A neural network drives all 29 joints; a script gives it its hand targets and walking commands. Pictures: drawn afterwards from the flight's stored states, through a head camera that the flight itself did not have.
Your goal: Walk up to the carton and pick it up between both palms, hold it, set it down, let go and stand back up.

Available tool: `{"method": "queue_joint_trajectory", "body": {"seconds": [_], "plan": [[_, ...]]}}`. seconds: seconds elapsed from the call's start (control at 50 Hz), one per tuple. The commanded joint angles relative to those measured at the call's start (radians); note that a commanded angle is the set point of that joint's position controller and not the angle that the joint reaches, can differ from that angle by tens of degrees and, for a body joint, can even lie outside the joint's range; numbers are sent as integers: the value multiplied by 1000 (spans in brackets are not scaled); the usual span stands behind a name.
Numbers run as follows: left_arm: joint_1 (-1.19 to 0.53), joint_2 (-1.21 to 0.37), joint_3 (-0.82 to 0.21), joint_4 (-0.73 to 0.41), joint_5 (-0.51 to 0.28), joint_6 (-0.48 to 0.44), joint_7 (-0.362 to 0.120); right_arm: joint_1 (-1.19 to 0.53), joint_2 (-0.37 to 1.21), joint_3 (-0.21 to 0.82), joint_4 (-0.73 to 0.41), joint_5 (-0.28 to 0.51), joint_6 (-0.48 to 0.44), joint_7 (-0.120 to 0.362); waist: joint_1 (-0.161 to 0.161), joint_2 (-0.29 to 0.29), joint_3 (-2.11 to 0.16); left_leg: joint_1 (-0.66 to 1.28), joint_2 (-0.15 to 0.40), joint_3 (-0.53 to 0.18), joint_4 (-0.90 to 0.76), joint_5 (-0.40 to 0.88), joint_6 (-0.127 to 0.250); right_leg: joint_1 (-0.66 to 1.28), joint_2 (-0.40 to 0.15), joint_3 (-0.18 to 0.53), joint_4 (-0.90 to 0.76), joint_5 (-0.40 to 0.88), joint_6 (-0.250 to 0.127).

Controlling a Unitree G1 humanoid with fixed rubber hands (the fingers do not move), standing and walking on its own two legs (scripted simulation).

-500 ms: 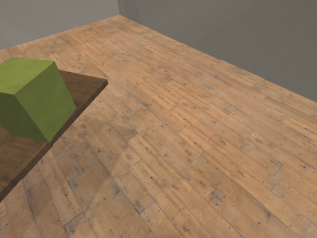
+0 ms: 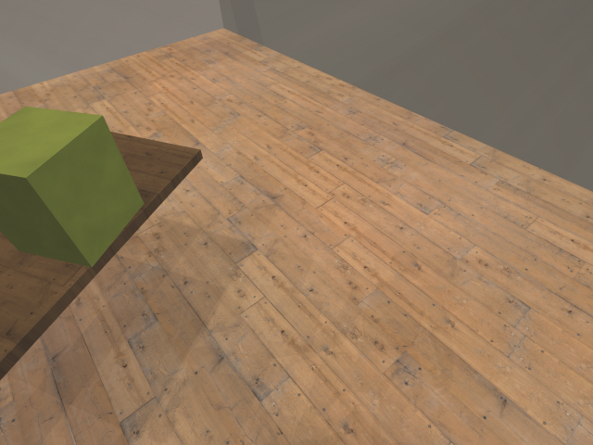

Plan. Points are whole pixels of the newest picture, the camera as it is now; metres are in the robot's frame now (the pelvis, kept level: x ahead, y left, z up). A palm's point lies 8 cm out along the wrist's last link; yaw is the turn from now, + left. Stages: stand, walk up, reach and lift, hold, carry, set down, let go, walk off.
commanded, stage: walk up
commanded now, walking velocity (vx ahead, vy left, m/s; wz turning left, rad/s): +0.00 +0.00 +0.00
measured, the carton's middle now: (58, 186) +0.63 +0.57 -0.01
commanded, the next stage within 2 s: none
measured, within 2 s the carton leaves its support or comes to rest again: neither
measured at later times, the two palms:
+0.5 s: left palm out of the picture +0.10 +0.40 -0.11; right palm out of the picture +0.13 -0.22 -0.13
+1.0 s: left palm out of the picture +0.11 +0.30 -0.10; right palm (438, 303) +0.42 -0.22 -0.13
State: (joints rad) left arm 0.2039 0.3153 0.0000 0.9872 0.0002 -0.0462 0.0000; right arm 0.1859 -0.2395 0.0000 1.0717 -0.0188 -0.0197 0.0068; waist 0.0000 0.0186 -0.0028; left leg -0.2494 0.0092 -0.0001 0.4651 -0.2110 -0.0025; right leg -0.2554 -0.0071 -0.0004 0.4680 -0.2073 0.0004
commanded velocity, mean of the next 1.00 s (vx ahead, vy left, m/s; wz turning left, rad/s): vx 0.00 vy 0.00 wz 0.00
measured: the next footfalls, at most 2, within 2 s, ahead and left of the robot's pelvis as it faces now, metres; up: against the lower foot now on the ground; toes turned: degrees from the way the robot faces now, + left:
left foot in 0.40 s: +0.10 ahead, +0.22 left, +0.00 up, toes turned +9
right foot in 0.74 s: +0.26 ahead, -0.01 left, +0.00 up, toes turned +21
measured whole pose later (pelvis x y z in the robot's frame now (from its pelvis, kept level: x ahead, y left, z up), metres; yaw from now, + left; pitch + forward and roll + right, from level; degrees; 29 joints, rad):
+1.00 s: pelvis +0.25 +0.01 +0.00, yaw +31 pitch +1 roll +3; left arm 0.32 0.39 0.05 0.90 0.00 0.02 -0.06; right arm 0.36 -0.36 0.00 0.89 0.00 -0.03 -0.03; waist 0.02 0.00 -0.01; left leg -0.51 0.00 -0.03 0.84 -0.31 0.00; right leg -0.17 0.02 -0.19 0.51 -0.36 -0.05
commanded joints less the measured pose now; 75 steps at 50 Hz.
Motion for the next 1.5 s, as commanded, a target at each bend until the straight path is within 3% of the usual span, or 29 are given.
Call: {"method": "queue_joint_trajectory", "body": {"seconds": [0.0, 0.08, 0.1, 0.16, 0.24, 0.34, 0.36, 0.38, 0.4, 0.42, 0.52, 0.64, 0.7, 0.74, 0.76, 0.84, 0.98, 1.04, 1.06, 1.08, 1.1, 1.14, 1.18, 1.24, 1.26, 1.28, 1.3, 1.4, 1.48], "plan": [[-32, 210, 48, 18, 10, -25, 5, -61, -268, -56, -25, 9, -36, -7, -3, 60, -106, 68, 112, -117, -149, 31, 27, 106, -127, 119, -138, 43, -46], [-32, 210, 49, 18, 10, -25, 5, -60, -269, -56, -25, 9, -36, -7, -4, 60, -105, 68, 112, -117, -149, 31, 26, 106, -127, 119, -138, 43, -46], [-24, 333, 125, -80, 28, -27, -16, -54, -335, -101, -112, -8, -7, 27, 55, 4, -118, -201, 43, -240, -66, -279, 73, 344, -112, 51, -22, -323, -64], [47, 405, 171, -104, 49, -27, -12, -164, -296, -91, -215, -20, 4, 50, 120, -209, -22, -575, 65, -23, 381, -249, 8, 447, -499, 376, -301, -500, -243], [-138, 350, 159, -170, 45, -23, -27, 33, -308, -117, -173, 0, 11, 91, -3, -154, -72, -300, 127, 10, 352, -176, -38, 238, -370, 58, -217, -257, -201], [-187, 320, 150, -195, 51, 21, -56, 251, -291, -113, -130, 3, 11, 74, -79, -40, -56, 108, -14, 172, 167, -36, -17, -98, -222, -147, 107, -571, -94], [-196, 286, 135, -214, 45, 35, -57, 333, -319, -122, -112, 0, 9, 61, -101, 64, -4, 164, -24, 60, 114, -155, 22, -212, -182, -162, 315, -618, -64], [-223, 207, 110, -247, 30, 44, -66, 391, -426, -140, -121, -14, 1, 42, -132, 332, 126, 110, 164, -466, -186, -599, 116, -409, -46, -191, 650, -558, -13], [-281, 211, 97, -283, 36, 35, -71, 299, -494, -136, -160, -10, -13, 34, -102, 260, 212, 33, 285, -933, -407, -758, 244, -557, 15, 22, 723, -423, 0], [-252, 276, 106, -246, 44, 28, -68, 202, -531, -148, -186, 1, -20, 18, -44, 150, 259, -17, 325, -931, -404, -818, 274, -543, -36, 94, 715, -325, -9], [-165, 320, 143, -191, 35, 28, -71, 136, -432, -117, -247, -13, -42, 4, 19, 111, 178, -86, 173, -641, -274, -482, 213, -278, -23, 86, 504, -233, -3], [-199, 317, 151, -247, 50, 28, -76, 208, -470, -131, -247, -13, -42, -26, 0, 129, 171, -15, 202, -705, -168, -425, 248, -285, -18, 127, 354, -274, -22], [-7, 322, 170, -209, 41, 12, -66, 87, -469, -132, -280, -9, -40, -37, 123, 134, 79, -168, 145, -595, 14, -144, 173, 52, -28, 125, 132, -214, -47], [161, 465, 220, -180, 55, 5, -43, 127, -260, -67, -312, 6, -45, -48, 199, -316, -81, -583, -149, -155, 557, -416, 38, 544, -326, 453, -237, -474, -33], [43, 471, 212, -218, 49, 5, -48, 161, -315, -76, -301, 2, -42, -63, 116, -198, 11, -619, -63, -50, 704, -336, 15, 329, -451, 650, -414, -617, -27], [5, 287, 169, -240, 42, 11, -34, 302, -355, -87, -172, 15, -29, -30, 16, -78, 44, -414, 47, -46, 577, -65, 2, 287, -218, 41, -169, 194, 76], [56, 261, 161, -277, 65, 54, -30, 238, -312, -76, -243, 24, -12, -62, 68, -177, 7, -287, -18, 160, 214, -11, 39, 340, -156, -186, -9, 608, 108], [-133, 268, 158, -341, 52, 69, -22, 535, -348, -120, -186, 10, -5, -93, -152, -103, -58, 295, -53, 203, 49, 118, 134, -85, -107, -274, 472, 639, 142], [-189, 222, 139, -365, 32, 79, -22, 579, -428, -157, -186, -14, 11, -108, -222, 194, 17, 319, 125, -224, -29, -213, 286, -401, 28, -241, 950, 19, 134], [-141, 205, 137, -403, 28, 88, -34, 439, -481, -157, -245, -15, 4, -124, -89, 208, 73, 121, 366, -735, -200, -482, 374, -495, -24, 51, 1125, -358, 106], [-126, 287, 151, -413, 17, 92, -48, 321, -546, -165, -286, 12, -11, -133, -38, 147, 123, -23, 495, -931, -307, -636, 414, -477, -80, 226, 1151, -374, 87], [-31, 339, 164, -304, 12, 70, -57, 114, -524, -139, -313, 9, -35, -128, 79, 22, 220, -269, 363, -672, -255, -457, 263, -288, -109, 227, 886, -333, 42], [90, 298, 157, -215, 6, 79, -61, 12, -474, -113, -326, -22, -29, -97, 125, 164, 200, -405, 180, -374, -169, -369, 166, -55, -73, 100, 581, -293, 16], [186, 255, 164, -200, 7, 55, -38, 67, -420, -113, -336, -31, 10, -61, 114, 197, 43, -388, 50, -313, 194, -40, 102, 221, -31, 53, 109, -237, 53], [192, 341, 173, -207, 27, 38, -23, 91, -312, -82, -363, -18, 18, -57, 120, -101, 18, -452, -96, -211, 439, -184, 64, 211, -152, 182, -84, -319, 76], [74, 456, 188, -239, 41, 24, -11, 134, -280, -85, -374, -16, 27, -58, 59, -189, 39, -494, -132, -194, 606, -326, 8, 26, -466, 496, -254, -435, 56], [-62, 457, 181, -256, 11, 17, -3, 159, -345, -115, -335, -5, 30, -66, -11, -110, 97, -418, -72, -226, 724, -270, 8, -125, -510, 572, -344, -533, 65], [18, 288, 152, -246, -4, -3, 28, 271, -336, -107, -259, 0, 46, -19, -5, -143, -49, -394, -32, -99, 635, -84, 5, 340, -286, -19, 11, 625, 209], [77, 273, 153, -249, -3, 14, 48, 203, -314, -94, -284, -6, 70, -5, 31, -154, -65, -349, -50, -4, 488, -101, 13, 419, -259, -123, 19, 768, 271]]}}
